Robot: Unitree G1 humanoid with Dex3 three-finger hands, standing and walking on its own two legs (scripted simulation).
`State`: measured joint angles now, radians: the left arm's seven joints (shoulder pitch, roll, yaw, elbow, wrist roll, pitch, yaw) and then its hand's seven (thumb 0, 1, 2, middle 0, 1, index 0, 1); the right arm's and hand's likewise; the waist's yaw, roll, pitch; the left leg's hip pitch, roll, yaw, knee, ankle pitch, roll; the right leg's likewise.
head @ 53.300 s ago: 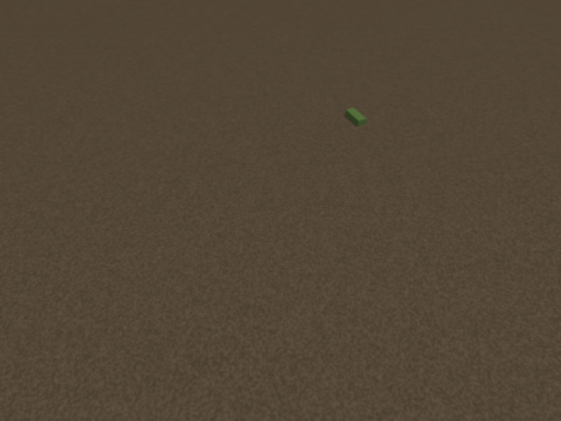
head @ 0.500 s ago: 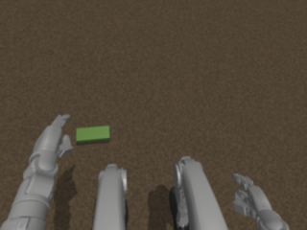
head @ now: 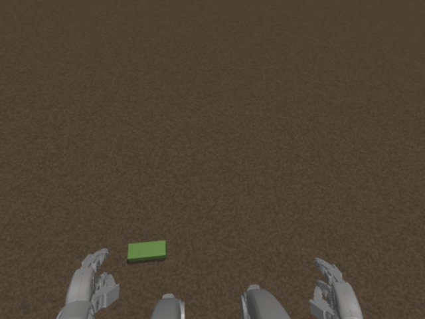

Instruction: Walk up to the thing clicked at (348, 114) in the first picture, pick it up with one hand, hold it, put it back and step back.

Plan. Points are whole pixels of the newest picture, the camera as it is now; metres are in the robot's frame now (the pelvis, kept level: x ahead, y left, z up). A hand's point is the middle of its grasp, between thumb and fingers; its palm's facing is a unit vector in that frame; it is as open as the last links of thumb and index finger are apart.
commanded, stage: home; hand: left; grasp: from above
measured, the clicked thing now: (147, 250) +0.46 +0.22 -0.64
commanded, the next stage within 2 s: none
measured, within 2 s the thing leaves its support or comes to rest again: neither
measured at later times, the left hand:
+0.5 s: hand (99, 308) +0.18 +0.18 +0.00, palm faces +0.08 -0.98 -0.19, open 7.4 cm
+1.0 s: hand (102, 307) +0.19 +0.18 +0.00, palm faces +0.06 -0.98 -0.20, open 7.4 cm
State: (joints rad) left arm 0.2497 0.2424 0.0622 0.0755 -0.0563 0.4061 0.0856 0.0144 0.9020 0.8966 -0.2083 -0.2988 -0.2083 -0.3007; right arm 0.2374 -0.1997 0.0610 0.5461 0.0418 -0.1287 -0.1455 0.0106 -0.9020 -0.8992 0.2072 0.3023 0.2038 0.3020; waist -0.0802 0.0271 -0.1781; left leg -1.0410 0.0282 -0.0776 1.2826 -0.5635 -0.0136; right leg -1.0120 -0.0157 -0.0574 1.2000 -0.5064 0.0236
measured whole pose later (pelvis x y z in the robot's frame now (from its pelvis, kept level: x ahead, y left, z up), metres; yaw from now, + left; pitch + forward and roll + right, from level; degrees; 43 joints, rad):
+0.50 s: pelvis +0.03 +0.00 +0.05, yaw +1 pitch +10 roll -3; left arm 0.51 0.22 0.03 -0.13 -0.05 0.46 0.02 0.01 0.90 0.90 -0.20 -0.30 -0.21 -0.30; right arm 0.26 -0.22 0.04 0.51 0.01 -0.22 -0.18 0.01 -0.90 -0.90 0.21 0.30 0.20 0.30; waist -0.03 0.04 -0.17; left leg -0.69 0.02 -0.07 1.03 -0.52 -0.01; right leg -0.65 -0.02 -0.06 0.94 -0.46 0.03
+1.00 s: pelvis +0.03 +0.00 +0.05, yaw +1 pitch +9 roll -3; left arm 0.50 0.22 0.03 -0.13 -0.05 0.46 0.02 0.01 0.90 0.90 -0.20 -0.30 -0.21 -0.30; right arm 0.30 -0.22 0.03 0.55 0.01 -0.23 -0.18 0.01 -0.90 -0.90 0.21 0.30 0.20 0.30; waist -0.04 0.04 -0.16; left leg -0.68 0.03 -0.06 1.03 -0.51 -0.01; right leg -0.66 -0.02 -0.05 0.95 -0.46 0.02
